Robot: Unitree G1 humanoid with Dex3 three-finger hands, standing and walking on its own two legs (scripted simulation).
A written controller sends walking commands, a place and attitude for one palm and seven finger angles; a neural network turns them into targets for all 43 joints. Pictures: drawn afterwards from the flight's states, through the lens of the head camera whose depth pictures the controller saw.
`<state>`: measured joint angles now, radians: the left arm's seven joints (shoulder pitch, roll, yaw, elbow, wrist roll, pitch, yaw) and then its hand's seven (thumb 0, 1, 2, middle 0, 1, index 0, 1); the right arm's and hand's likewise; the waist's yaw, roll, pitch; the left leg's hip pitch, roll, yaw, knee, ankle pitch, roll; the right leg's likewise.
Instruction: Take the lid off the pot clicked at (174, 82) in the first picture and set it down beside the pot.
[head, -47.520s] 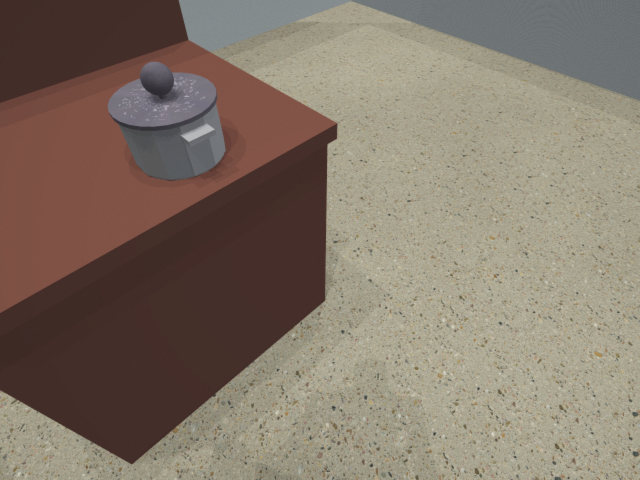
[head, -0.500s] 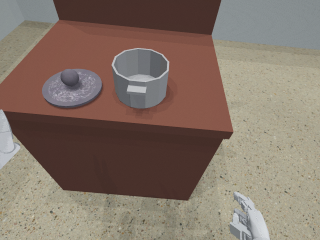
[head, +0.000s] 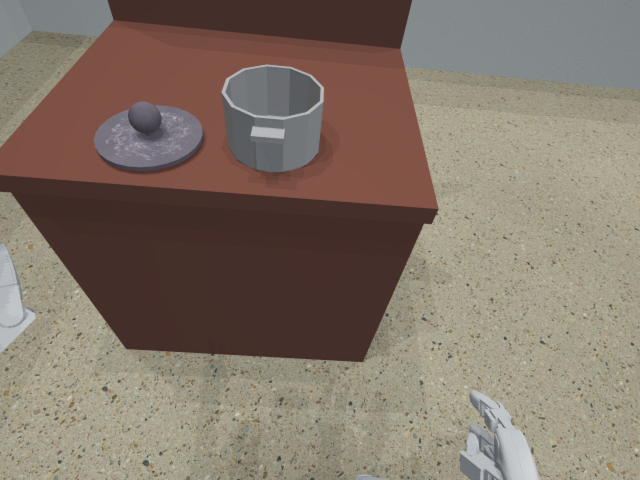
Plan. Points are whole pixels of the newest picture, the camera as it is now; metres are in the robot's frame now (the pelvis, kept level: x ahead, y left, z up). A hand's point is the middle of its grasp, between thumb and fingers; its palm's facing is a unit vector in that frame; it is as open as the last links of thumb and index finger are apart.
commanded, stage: step back with the hand held close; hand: left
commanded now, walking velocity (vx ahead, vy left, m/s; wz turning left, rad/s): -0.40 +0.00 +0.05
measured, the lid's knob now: (145, 117) +0.67 +0.33 +0.05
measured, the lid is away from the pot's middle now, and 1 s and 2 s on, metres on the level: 0.23 0.23 0.23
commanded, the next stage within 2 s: stop stepping back and stand still in 0.02 s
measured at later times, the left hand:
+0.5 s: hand out of the picture +0.03 +0.25 +0.22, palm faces +0.47 -0.80 -0.38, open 7.4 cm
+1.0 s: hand out of the picture +0.06 +0.30 +0.13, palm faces +0.36 -0.82 -0.45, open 7.4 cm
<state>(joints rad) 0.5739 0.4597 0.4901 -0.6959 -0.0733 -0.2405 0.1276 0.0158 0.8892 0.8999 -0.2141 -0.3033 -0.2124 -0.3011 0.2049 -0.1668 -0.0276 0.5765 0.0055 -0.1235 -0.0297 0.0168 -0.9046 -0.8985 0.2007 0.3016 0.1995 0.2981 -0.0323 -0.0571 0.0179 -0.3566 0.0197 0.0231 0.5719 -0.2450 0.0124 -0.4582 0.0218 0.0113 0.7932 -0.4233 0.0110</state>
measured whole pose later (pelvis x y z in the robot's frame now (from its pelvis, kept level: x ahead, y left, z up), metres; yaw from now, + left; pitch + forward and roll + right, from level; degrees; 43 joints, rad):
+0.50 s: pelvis -0.15 +0.00 +0.00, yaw +2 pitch -1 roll -2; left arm 0.55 0.41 0.44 -0.61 -0.04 -0.19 0.14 0.02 0.89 0.90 -0.21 -0.30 -0.21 -0.30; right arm 0.35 -0.22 -0.01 0.58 0.03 -0.14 -0.05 0.02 -0.90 -0.90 0.20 0.30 0.20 0.30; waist -0.04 -0.01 -0.11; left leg -0.25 0.04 -0.02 0.58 -0.32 0.02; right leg -0.37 0.04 -0.06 0.84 -0.43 0.01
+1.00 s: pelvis -0.16 +0.04 -0.01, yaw +4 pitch +0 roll +0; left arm 0.33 0.41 0.27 -0.23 0.03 -0.12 0.06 0.00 0.90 0.90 -0.20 -0.30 -0.20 -0.30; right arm 0.22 -0.18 0.00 0.68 0.01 -0.13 0.01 0.01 -0.90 -0.90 0.20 0.30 0.20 0.30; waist -0.01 -0.01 -0.10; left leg -0.37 0.00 0.03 0.67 -0.31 0.01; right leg -0.31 -0.03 -0.04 0.66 -0.33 -0.01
